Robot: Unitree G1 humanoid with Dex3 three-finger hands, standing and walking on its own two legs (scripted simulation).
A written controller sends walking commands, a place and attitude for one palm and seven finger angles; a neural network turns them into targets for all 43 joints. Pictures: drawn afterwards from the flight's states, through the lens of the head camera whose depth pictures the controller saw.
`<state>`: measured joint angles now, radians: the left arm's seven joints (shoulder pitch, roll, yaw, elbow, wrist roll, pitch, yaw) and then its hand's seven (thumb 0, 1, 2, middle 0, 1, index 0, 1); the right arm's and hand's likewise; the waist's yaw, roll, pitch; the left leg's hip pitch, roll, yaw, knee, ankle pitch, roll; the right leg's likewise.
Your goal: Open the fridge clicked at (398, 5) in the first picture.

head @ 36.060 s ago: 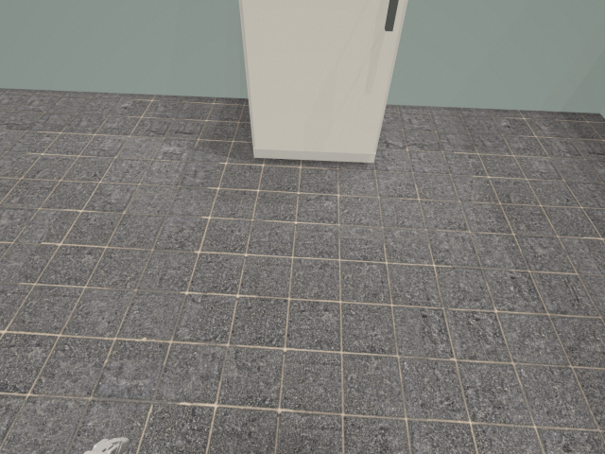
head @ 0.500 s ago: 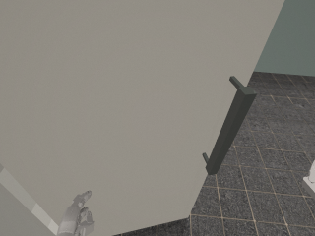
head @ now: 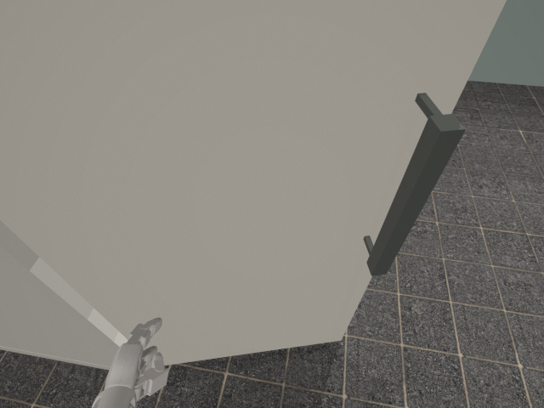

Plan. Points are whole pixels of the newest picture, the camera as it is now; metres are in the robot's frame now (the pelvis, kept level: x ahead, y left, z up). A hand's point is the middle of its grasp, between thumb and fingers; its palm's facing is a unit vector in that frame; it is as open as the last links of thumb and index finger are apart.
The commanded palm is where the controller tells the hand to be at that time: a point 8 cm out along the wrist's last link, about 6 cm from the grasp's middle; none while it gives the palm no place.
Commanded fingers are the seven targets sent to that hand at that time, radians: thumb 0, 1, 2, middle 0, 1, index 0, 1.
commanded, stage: step back with the hand held close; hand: right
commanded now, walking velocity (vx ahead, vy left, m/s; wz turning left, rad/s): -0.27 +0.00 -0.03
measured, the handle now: (396, 200) +0.39 -0.16 +0.11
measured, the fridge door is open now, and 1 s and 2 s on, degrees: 73 73 73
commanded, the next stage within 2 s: stop stepping back and stand still in 0.98 s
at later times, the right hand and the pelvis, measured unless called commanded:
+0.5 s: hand out of the picture +0.14 -0.28 +0.17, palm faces +0.48 +0.77 -0.43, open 7.4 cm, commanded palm +0.07 -0.32 +0.18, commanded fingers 0.00 -0.90 -0.90 0.20 0.30 0.20 0.30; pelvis -0.06 -0.01 -0.01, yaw -2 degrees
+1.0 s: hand out of the picture +0.07 -0.28 +0.17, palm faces +0.36 +0.83 -0.42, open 7.4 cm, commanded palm +0.00 -0.32 +0.18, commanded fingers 0.00 -0.90 -0.90 0.20 0.30 0.20 0.30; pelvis -0.15 -0.02 +0.00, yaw +2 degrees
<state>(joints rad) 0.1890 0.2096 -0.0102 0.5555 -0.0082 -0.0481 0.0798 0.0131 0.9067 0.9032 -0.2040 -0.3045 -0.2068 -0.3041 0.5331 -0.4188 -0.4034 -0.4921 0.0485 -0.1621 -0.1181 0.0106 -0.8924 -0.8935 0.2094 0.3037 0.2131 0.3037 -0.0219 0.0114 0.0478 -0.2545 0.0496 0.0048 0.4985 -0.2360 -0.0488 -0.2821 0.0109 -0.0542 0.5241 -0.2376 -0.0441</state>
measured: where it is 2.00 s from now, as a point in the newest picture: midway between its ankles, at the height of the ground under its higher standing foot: outside the picture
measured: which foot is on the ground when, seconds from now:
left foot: down 0.00-0.42, up 0.44-0.64, down 0.66-0.92, up 0.94-1.00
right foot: down 0.00-0.74, up 0.76-0.84, down 0.86-1.00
